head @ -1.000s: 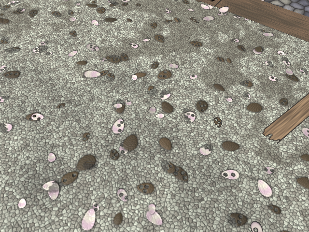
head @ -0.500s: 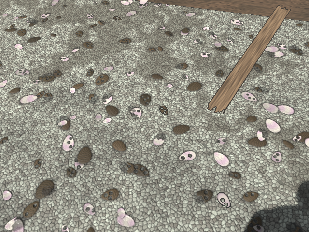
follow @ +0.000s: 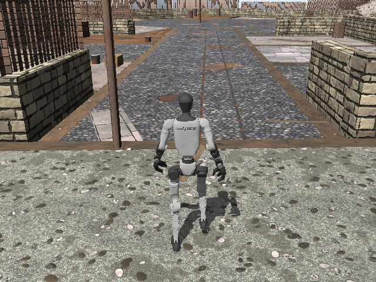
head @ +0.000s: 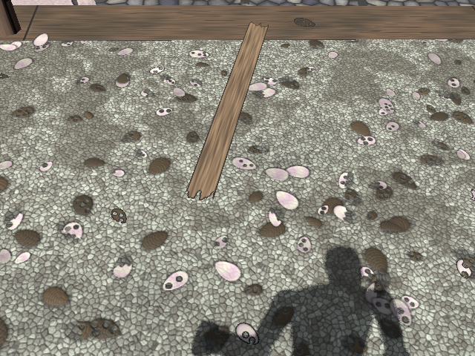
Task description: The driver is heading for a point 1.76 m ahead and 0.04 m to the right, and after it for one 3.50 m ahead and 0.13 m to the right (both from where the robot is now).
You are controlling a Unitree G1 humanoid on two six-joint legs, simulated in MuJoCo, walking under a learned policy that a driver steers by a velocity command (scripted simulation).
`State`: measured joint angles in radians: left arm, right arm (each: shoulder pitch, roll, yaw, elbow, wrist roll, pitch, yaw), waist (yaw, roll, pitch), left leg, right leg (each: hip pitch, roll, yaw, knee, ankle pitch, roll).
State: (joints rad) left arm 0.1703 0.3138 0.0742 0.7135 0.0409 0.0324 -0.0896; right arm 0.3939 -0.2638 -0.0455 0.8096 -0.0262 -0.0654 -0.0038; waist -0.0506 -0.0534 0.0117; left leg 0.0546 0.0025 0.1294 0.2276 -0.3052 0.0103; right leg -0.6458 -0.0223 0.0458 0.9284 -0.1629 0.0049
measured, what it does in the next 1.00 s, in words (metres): walks ahead: right foot, then left foot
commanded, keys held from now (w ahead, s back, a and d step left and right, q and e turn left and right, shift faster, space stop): w+e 0.26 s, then w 0.10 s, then w+q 0.64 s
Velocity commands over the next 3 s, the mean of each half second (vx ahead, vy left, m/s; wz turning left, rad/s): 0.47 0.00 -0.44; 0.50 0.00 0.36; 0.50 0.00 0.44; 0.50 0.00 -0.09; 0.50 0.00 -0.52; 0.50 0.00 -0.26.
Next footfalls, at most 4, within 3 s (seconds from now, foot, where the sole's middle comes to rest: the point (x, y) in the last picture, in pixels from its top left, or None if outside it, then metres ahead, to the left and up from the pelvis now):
0.14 right None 0.22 -0.13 -0.78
0.70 left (246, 326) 0.57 -0.06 -0.78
1.20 right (294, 239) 0.86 -0.23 -0.78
1.68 left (209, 201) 1.03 0.04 -0.78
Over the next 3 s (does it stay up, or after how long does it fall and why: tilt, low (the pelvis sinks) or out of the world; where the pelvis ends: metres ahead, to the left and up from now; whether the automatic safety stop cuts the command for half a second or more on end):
stays up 1.63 -0.02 0.01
